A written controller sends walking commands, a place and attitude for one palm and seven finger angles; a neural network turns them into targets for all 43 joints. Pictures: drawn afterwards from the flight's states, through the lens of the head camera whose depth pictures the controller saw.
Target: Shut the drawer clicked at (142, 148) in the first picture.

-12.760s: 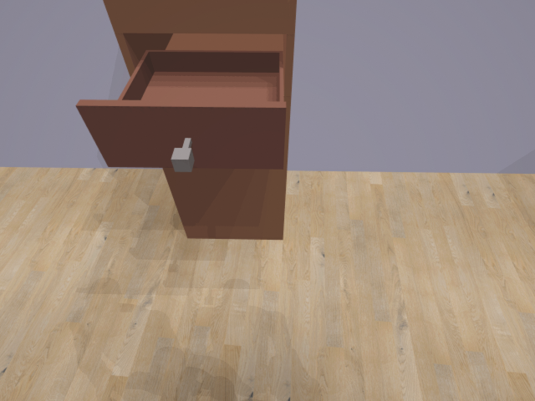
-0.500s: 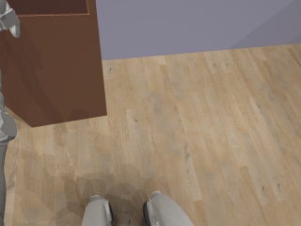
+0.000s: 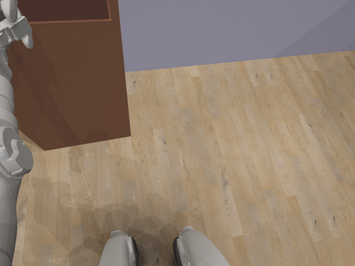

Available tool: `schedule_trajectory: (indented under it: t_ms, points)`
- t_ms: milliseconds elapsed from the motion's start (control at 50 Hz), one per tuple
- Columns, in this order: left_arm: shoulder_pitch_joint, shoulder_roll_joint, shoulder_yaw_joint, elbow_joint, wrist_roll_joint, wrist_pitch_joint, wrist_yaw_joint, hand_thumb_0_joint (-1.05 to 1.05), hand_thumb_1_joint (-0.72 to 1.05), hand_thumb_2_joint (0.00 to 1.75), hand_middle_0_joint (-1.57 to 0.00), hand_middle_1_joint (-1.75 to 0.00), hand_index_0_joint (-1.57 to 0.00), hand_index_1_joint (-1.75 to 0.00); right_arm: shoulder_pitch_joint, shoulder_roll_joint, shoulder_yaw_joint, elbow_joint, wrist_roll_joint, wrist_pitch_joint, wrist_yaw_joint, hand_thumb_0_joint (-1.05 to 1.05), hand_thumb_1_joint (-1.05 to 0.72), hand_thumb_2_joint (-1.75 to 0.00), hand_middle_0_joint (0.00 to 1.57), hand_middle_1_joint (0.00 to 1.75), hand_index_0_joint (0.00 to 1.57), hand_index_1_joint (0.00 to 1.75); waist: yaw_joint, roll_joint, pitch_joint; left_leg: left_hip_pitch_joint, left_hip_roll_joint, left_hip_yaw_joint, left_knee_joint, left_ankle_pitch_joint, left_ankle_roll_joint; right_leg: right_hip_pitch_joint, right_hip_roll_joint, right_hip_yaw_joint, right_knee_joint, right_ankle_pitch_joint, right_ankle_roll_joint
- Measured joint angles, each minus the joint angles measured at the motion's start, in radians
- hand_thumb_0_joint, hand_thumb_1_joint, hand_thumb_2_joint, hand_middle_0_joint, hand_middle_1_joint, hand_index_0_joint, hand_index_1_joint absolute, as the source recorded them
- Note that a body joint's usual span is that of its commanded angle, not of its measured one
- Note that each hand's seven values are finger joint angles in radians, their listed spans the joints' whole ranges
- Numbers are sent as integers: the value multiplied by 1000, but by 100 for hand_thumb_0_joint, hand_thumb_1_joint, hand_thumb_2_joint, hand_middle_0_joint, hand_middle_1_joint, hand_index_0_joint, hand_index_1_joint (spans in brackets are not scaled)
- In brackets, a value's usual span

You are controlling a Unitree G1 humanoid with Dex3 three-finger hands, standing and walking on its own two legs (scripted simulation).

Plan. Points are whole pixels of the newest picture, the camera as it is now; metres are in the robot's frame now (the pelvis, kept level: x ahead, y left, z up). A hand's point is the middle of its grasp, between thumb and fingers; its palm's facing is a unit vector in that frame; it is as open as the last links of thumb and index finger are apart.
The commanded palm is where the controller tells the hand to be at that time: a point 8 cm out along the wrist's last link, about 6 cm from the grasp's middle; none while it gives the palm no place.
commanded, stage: pull the fist back off the drawer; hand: left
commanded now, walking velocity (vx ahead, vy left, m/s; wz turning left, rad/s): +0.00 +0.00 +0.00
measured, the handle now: out of the picture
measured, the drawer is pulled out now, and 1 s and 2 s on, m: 0.00 0.00 0.00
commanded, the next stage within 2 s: draw the hand back to the body in 0.20 s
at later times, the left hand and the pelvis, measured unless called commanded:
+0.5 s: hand (1, 46) +0.51 +0.22 +0.14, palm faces +0.09 -1.00 -0.01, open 3.2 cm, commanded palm +0.46 +0.25 +0.14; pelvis +0.05 -0.01 +0.03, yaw +1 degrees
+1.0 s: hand out of the picture +0.34 +0.22 +0.18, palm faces +0.31 -0.93 -0.21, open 3.3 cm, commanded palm +0.29 +0.26 +0.20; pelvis +0.03 -0.03 +0.06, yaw +4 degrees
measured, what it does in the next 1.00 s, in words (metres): rises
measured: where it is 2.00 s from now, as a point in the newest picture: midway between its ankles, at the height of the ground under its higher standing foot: outside the picture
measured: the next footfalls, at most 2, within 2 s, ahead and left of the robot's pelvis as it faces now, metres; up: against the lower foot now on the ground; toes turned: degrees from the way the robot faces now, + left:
none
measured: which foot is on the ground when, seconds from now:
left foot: down 0.00-1.00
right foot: down 0.00-1.00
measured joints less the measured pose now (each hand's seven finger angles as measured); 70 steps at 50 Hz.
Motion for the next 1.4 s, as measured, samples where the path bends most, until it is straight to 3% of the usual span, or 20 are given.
schedule_trajectory:
  t_ms: [200,320,400,540,680,820,920,1040,1160,1400]
  points:
    - [180,-105,10,-114,-60,-26,-9,2,87,87,-140,-160,-142,-160,-14,4,-27,-7,14,33,11,0,-91,-90,20,29,20,30,60,-6,-26,115,-1,20,-52,-26,-3,110,-3,20,-57,-17,-1]
    - [238,-129,3,-145,-75,-46,-23,2,84,86,-140,-160,-140,-160,-51,7,-40,-13,24,43,8,0,-91,-90,20,29,20,30,81,-17,-35,160,-4,17,-65,-40,-11,156,-4,17,-71,-31,-7]
    - [342,-159,3,-262,-112,-46,-42,2,86,87,-139,-160,-140,-160,-66,8,-54,-24,38,54,11,0,-91,-90,20,29,20,30,107,-17,-45,198,-2,22,-84,-43,-15,190,-3,22,-88,-32,-12]
    - [607,-256,-63,-524,-213,26,-71,2,89,89,-139,-160,-140,-160,-92,11,-60,-35,81,59,3,0,-91,-90,20,29,20,30,173,-12,-58,341,-13,22,-161,-34,-20,335,-11,22,-166,-20,-16]
    - [807,-333,-142,-757,-259,57,-58,2,90,90,-139,-160,-140,-160,-172,11,-61,-43,98,17,-18,0,-91,-90,20,29,20,30,221,-5,-54,461,-31,9,-214,-13,-25,460,-26,7,-212,-12,-19]
    - [906,-356,-175,-854,-289,123,-77,2,90,90,-140,-160,-140,-160,-254,6,-39,-69,112,-10,-43,1,-91,-90,20,29,20,30,258,0,-41,549,-45,0,-257,19,-29,541,-37,-5,-231,0,-25]
    - [1013,-359,-235,-1001,-188,144,103,2,90,90,-140,-160,-140,-160,-299,18,-32,-69,108,-18,-70,1,-91,-90,20,29,20,30,288,-1,5,653,-47,11,-347,67,-36,631,-40,5,-300,40,-28]
    - [1145,-386,-256,-1141,-144,159,221,2,90,90,-140,-160,-140,-160,-322,28,-18,-43,96,-25,-84,1,-91,-90,20,29,20,30,308,1,48,769,-52,17,-469,128,-39,737,-42,10,-406,95,-33]
    - [1285,-389,-241,-1293,-132,151,254,2,90,90,-140,-160,-140,-160,-320,35,-19,-15,80,-45,-86,1,-91,-90,20,29,20,30,318,6,77,857,-49,24,-551,162,-44,819,-39,18,-485,131,-37]
    - [1602,-383,-196,-1604,-130,113,249,2,90,90,-140,-160,-140,-160,-308,30,-47,3,56,-76,-79,1,-91,-90,20,29,20,30,334,24,92,931,-46,30,-605,172,-47,899,-35,23,-556,153,-39]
